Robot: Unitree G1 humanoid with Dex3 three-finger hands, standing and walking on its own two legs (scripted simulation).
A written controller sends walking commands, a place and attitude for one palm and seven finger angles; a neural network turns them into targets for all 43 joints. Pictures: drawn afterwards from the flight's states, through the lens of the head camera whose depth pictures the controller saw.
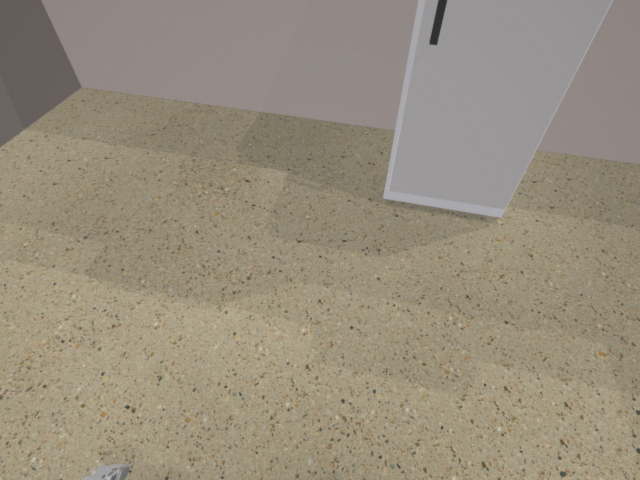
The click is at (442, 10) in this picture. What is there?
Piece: fridge door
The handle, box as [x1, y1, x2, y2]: [430, 0, 446, 44]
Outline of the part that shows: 446,0 438,1 430,38 431,44 436,44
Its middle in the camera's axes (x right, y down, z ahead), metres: +0.36 -0.76 +1.08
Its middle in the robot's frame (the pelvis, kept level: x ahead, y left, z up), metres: +1.36 -0.28 +0.18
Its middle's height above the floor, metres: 0.95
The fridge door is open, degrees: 0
